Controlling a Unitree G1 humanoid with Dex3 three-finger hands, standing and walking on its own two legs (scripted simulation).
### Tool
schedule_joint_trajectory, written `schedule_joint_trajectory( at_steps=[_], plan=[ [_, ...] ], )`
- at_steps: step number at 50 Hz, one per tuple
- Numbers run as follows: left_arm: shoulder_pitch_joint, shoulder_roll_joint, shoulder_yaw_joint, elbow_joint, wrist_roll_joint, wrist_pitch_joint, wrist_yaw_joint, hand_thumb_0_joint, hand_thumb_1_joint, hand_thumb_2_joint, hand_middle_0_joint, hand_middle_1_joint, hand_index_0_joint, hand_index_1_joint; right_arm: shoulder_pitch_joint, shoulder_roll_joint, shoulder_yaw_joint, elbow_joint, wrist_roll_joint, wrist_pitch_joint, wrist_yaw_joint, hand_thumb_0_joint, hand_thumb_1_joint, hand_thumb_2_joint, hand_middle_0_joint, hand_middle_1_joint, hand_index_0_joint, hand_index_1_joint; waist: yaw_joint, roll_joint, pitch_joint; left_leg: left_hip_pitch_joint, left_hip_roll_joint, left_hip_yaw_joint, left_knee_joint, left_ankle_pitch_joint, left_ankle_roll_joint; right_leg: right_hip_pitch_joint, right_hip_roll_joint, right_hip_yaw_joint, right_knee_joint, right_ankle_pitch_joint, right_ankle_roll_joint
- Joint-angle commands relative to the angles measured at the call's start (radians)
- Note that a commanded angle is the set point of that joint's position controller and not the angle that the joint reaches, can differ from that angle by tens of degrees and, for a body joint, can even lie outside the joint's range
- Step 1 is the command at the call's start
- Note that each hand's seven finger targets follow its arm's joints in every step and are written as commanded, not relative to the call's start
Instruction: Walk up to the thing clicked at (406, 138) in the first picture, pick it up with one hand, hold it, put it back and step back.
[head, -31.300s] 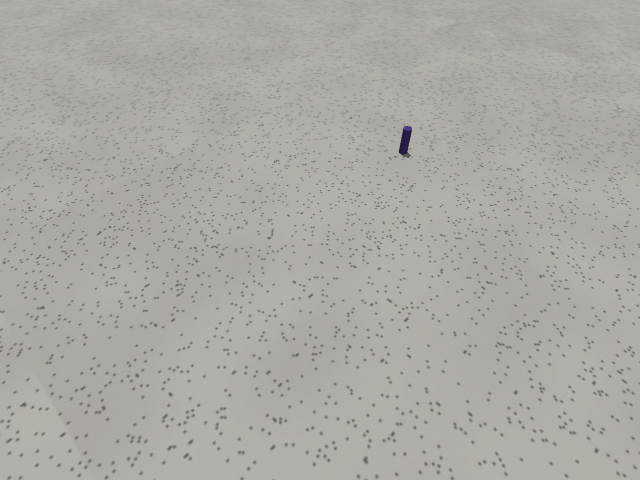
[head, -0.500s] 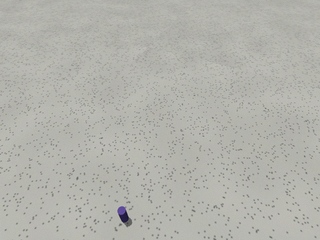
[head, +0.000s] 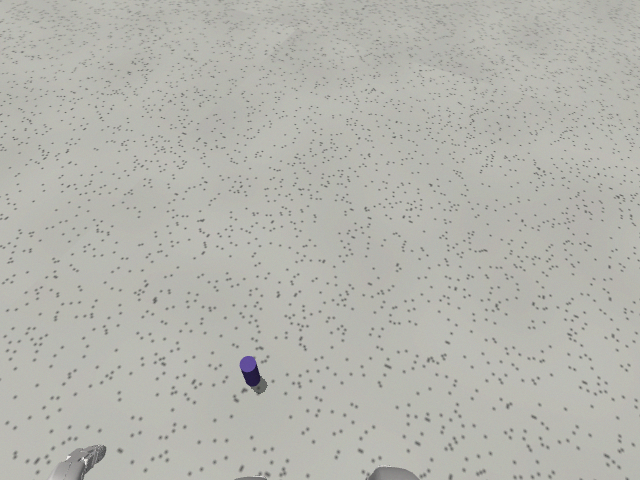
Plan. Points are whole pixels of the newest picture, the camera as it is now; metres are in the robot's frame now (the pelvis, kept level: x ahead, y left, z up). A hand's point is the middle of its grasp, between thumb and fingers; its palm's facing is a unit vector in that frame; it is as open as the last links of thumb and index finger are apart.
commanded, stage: step back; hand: left
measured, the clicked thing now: (250, 371) +0.45 +0.16 -0.68
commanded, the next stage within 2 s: none
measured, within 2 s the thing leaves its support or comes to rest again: neither
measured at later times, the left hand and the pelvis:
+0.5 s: hand out of the picture +0.01 +0.25 -0.13, palm faces -0.07 -0.92 -0.39, open 7.4 cm; pelvis -0.10 +0.00 +0.00, yaw -4 degrees
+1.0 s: hand out of the picture -0.12 +0.28 -0.15, palm faces -0.07 -0.92 -0.38, open 7.4 cm; pelvis -0.23 +0.01 +0.01, yaw -4 degrees
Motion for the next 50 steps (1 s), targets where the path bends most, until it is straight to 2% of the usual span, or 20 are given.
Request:
schedule_joint_trajectory(
  at_steps=[1,5,10,14,17,18,19,20,21,24,29,31,33,34,35,36,37,40,47,50],
  plan=[
    [-0.012,0.146,0.036,-0.123,-0.008,0.0,0.034,0.0,0.9,0.9,-0.2,-0.3,-0.2,-0.3,0.066,-0.31,-0.075,-0.087,-0.024,-0.032,-0.024,0.0,-0.9,-0.9,0.2,0.3,0.2,0.3,-0.021,0.186,-0.216,0.125,0.358,-0.441,-0.26,0.794,0.218,-0.105,0.172,0.201,0.421,-0.381,-0.048],
    [0.065,0.18,0.041,-0.102,-0.014,0.003,0.039,0.0,0.9,0.9,-0.2,-0.3,-0.2,-0.3,-0.036,-0.219,-0.056,-0.145,-0.023,-0.033,-0.049,0.0,-0.9,-0.9,0.2,0.3,0.2,0.3,0.041,0.144,-0.211,0.17,0.261,-0.254,-0.191,0.686,0.178,-0.165,0.151,0.224,0.552,-0.224,-0.04],
    [0.035,0.18,0.052,-0.15,0.0,-0.013,0.032,0.0,0.9,0.9,-0.2,-0.3,-0.2,-0.3,0.055,-0.203,-0.061,-0.167,-0.02,-0.033,-0.057,0.0,-0.9,-0.9,0.2,0.3,0.2,0.3,-0.022,0.103,-0.201,0.265,0.292,-0.25,-0.157,0.715,0.24,-0.166,0.125,0.176,0.397,-0.244,0.008],
    [0.088,0.17,0.058,-0.154,0.001,-0.026,0.02,0.0,0.9,0.9,-0.2,-0.3,-0.2,-0.3,0.039,-0.225,-0.057,-0.193,-0.016,-0.026,-0.051,0.0,-0.9,-0.9,0.2,0.3,0.2,0.3,-0.021,0.152,-0.243,0.24,0.264,-0.222,-0.135,0.617,0.203,-0.048,0.097,0.085,0.136,-0.186,-0.004],
    [0.19,0.154,0.063,-0.111,0.013,-0.037,0.015,0.0,0.9,0.9,-0.2,-0.3,-0.2,-0.3,-0.018,-0.231,-0.051,-0.205,0.001,-0.012,-0.045,0.0,-0.9,-0.9,0.2,0.3,0.2,0.3,0.034,0.137,-0.263,0.086,0.216,-0.175,-0.061,0.464,0.131,0.173,0.096,0.035,-0.213,0.078,-0.041],
    [0.2,0.188,0.071,-0.116,0.025,-0.043,0.017,0.0,0.9,0.9,-0.2,-0.3,-0.2,-0.3,-0.015,-0.203,-0.041,-0.204,0.008,-0.011,-0.043,0.0,-0.9,-0.9,0.2,0.3,0.2,0.3,0.035,0.087,-0.259,-0.041,0.182,-0.156,-0.039,0.317,0.078,0.249,0.043,0.126,-0.216,0.146,-0.07],
    [0.187,0.271,0.092,-0.132,0.031,-0.046,0.014,0.0,0.9,0.9,-0.2,-0.3,-0.2,-0.3,-0.015,-0.162,-0.029,-0.215,0.016,-0.011,-0.04,0.0,-0.9,-0.9,0.2,0.3,0.2,0.3,0.03,-0.135,-0.211,-0.229,0.035,-0.087,0.127,0.051,0.006,0.262,-0.152,0.415,-0.277,0.19,-0.162],
    [0.131,0.358,0.106,-0.16,0.02,-0.043,0.011,0.0,0.9,0.9,-0.2,-0.3,-0.2,-0.3,-0.059,-0.161,-0.039,-0.216,0.011,-0.002,-0.054,0.0,-0.9,-0.9,0.2,0.3,0.2,0.3,0.072,-0.271,-0.15,-0.197,-0.079,-0.066,0.389,-0.293,-0.025,0.038,-0.353,0.608,-0.354,0.266,-0.341],
    [0.07,0.328,0.101,-0.201,0.025,-0.05,0.017,0.0,0.9,0.9,-0.2,-0.3,-0.2,-0.3,-0.035,-0.189,-0.047,-0.195,0.005,0.002,-0.054,0.0,-0.9,-0.9,0.2,0.3,0.2,0.3,0.047,-0.219,-0.101,-0.155,-0.063,-0.153,0.541,-0.278,-0.038,-0.044,-0.361,0.615,-0.352,0.326,-0.353],
    [-0.009,0.222,0.079,-0.222,0.017,-0.049,0.025,0.0,0.9,0.9,-0.2,-0.3,-0.2,-0.3,0.056,-0.173,-0.038,-0.154,0.019,-0.009,-0.053,0.0,-0.9,-0.9,0.2,0.3,0.2,0.3,-0.009,-0.121,-0.111,-0.184,-0.107,-0.141,0.564,-0.158,-0.04,0.051,-0.169,0.294,-0.246,0.48,-0.241],
    [0.109,0.209,0.073,-0.231,0.025,-0.037,0.035,0.0,0.9,0.9,-0.2,-0.3,-0.2,-0.3,0.034,-0.159,-0.025,-0.18,0.008,-0.02,-0.052,0.0,-0.9,-0.9,0.2,0.3,0.2,0.3,0.067,-0.158,-0.194,-0.19,-0.034,-0.062,0.207,-0.186,-0.057,0.318,-0.161,0.259,-0.136,0.608,-0.229],
    [0.106,0.222,0.072,-0.242,0.017,-0.029,0.032,0.0,0.9,0.9,-0.2,-0.3,-0.2,-0.3,0.058,-0.147,-0.027,-0.179,0.0,-0.026,-0.048,0.0,-0.9,-0.9,0.2,0.3,0.2,0.3,0.053,-0.199,-0.21,-0.104,-0.005,-0.009,0.023,-0.139,-0.039,0.294,-0.159,0.257,-0.107,0.585,-0.207],
    [0.075,0.238,0.066,-0.255,0.001,-0.015,0.023,0.0,0.9,0.9,-0.2,-0.3,-0.2,-0.3,0.127,-0.142,-0.037,-0.148,-0.01,-0.034,-0.043,0.0,-0.9,-0.9,0.2,0.3,0.2,0.3,0.006,-0.171,-0.221,0.052,-0.012,0.044,-0.233,0.114,-0.029,0.202,-0.114,0.21,-0.023,0.52,-0.163],
    [0.092,0.204,0.054,-0.264,-0.001,-0.009,0.021,0.0,0.9,0.9,-0.2,-0.3,-0.2,-0.3,0.109,-0.175,-0.051,-0.159,-0.023,-0.041,-0.043,0.0,-0.9,-0.9,0.2,0.3,0.2,0.3,0.016,-0.109,-0.219,0.124,0.053,-0.062,-0.258,0.236,-0.005,0.091,-0.071,0.21,0.019,0.377,-0.115],
    [0.119,0.162,0.046,-0.267,-0.006,-0.006,0.018,0.0,0.9,0.9,-0.2,-0.3,-0.2,-0.3,0.092,-0.262,-0.071,-0.172,-0.038,-0.043,-0.042,0.0,-0.9,-0.9,0.2,0.3,0.2,0.3,0.024,0.107,-0.219,0.2,0.268,-0.345,-0.283,0.379,0.075,-0.093,0.064,0.155,0.171,0.084,-0.06],
    [0.046,0.187,0.062,-0.271,-0.011,-0.006,0.032,0.0,0.9,0.9,-0.2,-0.3,-0.2,-0.3,0.061,-0.345,-0.082,-0.189,-0.021,-0.04,-0.031,0.0,-0.9,-0.9,0.2,0.3,0.2,0.3,-0.03,0.244,-0.199,0.049,0.415,-0.486,-0.331,0.513,0.234,-0.092,0.173,0.137,0.365,-0.347,-0.034],
    [0.025,0.204,0.071,-0.259,0.003,-0.005,0.041,0.0,0.9,0.9,-0.2,-0.3,-0.2,-0.3,0.055,-0.33,-0.083,-0.181,-0.026,-0.043,-0.034,0.0,-0.9,-0.9,0.2,0.3,0.2,0.3,-0.034,0.187,-0.167,-0.016,0.425,-0.516,-0.335,0.467,0.264,-0.09,0.172,0.233,0.517,-0.356,-0.037],
    [0.135,0.189,0.071,-0.214,-0.013,-0.004,0.032,0.0,0.9,0.9,-0.2,-0.3,-0.2,-0.3,-0.046,-0.228,-0.05,-0.204,-0.023,-0.044,-0.049,0.0,-0.9,-0.9,0.2,0.3,0.2,0.3,0.048,0.133,-0.143,0.056,0.301,-0.253,-0.256,0.539,0.191,-0.162,0.169,0.235,0.635,-0.212,-0.036],
    [0.138,0.176,0.07,-0.231,0.002,-0.015,0.015,0.0,0.9,0.9,-0.2,-0.3,-0.2,-0.3,0.045,-0.225,-0.057,-0.221,-0.019,-0.04,-0.055,0.0,-0.9,-0.9,0.2,0.3,0.2,0.3,-0.023,0.166,-0.192,0.222,0.295,-0.215,-0.192,0.555,0.233,-0.135,0.127,0.152,0.352,-0.221,0.022],
    [0.199,0.173,0.073,-0.199,0.001,-0.02,0.011,0.0,0.9,0.9,-0.2,-0.3,-0.2,-0.3,0.0,-0.238,-0.058,-0.243,-0.024,-0.026,-0.049,0.0,-0.9,-0.9,0.2,0.3,0.2,0.3,-0.001,0.209,-0.227,0.159,0.277,-0.204,-0.184,0.443,0.192,0.001,0.09,0.081,0.101,-0.17,0.003]
  ],
)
